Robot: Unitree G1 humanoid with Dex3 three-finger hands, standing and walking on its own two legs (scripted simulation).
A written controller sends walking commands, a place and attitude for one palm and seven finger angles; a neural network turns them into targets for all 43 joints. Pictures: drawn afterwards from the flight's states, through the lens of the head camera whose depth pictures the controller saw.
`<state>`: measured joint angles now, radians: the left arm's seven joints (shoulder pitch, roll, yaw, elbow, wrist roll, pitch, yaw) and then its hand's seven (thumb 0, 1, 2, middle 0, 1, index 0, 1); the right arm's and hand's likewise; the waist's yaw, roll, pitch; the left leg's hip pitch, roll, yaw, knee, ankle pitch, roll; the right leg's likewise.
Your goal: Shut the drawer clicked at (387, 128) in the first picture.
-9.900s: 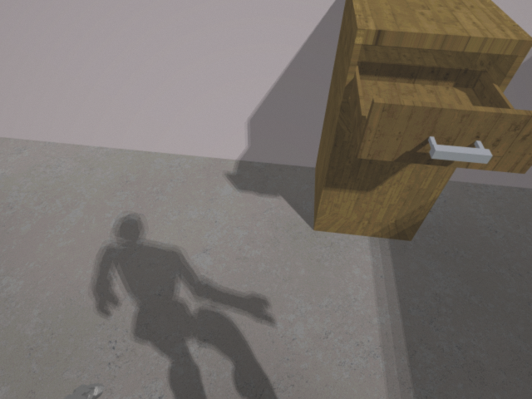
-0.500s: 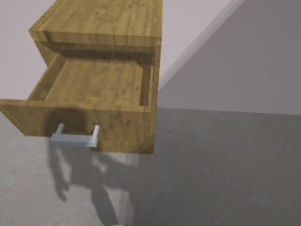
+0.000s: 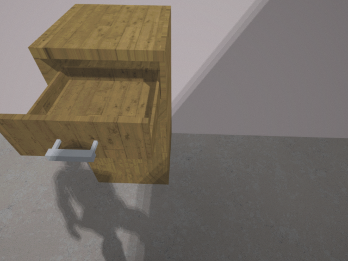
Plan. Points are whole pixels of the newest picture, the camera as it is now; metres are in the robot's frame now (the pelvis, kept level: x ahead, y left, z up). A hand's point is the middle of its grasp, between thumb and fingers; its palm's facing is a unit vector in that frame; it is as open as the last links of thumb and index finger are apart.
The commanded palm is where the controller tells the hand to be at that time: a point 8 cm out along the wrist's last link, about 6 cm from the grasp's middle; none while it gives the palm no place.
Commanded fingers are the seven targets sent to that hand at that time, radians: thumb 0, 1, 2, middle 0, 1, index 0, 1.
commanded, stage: come to a stop and stand still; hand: left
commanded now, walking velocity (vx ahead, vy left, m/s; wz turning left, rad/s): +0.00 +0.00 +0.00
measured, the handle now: (73, 149) +0.38 +0.30 +0.02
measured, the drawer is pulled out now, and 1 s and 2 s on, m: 0.30 0.30 0.30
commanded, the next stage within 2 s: look again from close up in 0.58 s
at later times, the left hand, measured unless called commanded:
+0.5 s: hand out of the picture -0.03 +0.19 -0.18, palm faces +0.05 -0.99 -0.15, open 7.4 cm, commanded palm none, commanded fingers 0.00 0.90 0.90 -0.20 -0.30 -0.20 -0.30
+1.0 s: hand out of the picture +0.03 +0.24 -0.18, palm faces +0.01 -0.98 -0.20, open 7.4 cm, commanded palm none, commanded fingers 0.00 0.90 0.90 -0.20 -0.30 -0.20 -0.30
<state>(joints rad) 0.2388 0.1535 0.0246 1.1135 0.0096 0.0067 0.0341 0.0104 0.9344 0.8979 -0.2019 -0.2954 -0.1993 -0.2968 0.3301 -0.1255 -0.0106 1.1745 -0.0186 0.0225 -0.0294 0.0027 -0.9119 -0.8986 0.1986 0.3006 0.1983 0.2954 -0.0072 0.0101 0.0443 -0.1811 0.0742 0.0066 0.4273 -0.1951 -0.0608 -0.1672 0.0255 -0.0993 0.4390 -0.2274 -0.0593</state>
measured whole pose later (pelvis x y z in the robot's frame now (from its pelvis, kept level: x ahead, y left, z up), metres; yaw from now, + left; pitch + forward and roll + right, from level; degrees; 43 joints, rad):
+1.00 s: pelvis +0.00 +0.07 +0.00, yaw +0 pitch -2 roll +0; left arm 0.29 0.17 -0.01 1.06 0.02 -0.01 0.04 0.00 0.90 0.90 -0.20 -0.30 -0.20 -0.30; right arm 0.28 -0.17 0.01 1.06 -0.02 -0.01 -0.01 0.01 -0.93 -0.90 0.20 0.30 0.20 0.30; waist 0.00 -0.01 0.01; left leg -0.22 -0.01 0.05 0.52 -0.25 0.04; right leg -0.20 -0.06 -0.06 0.49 -0.25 0.04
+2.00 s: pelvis +0.09 +0.11 -0.02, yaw +0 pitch -3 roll -1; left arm 0.38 0.12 0.03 1.06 0.03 -0.01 0.05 0.00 0.90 0.90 -0.20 -0.30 -0.20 -0.30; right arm 0.27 -0.16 -0.01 1.08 -0.02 -0.02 -0.01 0.03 -0.94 -0.90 0.20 0.30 0.20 0.30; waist 0.02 -0.04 0.06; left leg -0.32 0.00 0.12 0.65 -0.25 0.06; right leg -0.15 -0.11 -0.08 0.64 -0.45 0.04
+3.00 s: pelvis +0.07 +0.11 -0.01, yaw -2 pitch -1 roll -1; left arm 0.33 0.16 -0.01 1.04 0.02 -0.01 0.05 0.01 0.90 0.90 -0.20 -0.30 -0.20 -0.30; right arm 0.29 -0.15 -0.02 1.05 -0.03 0.01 -0.02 0.03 -0.93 -0.90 0.20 0.30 0.20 0.30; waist -0.01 0.01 0.02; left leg -0.31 -0.01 0.07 0.59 -0.27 0.05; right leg -0.21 -0.03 -0.09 0.57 -0.34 0.00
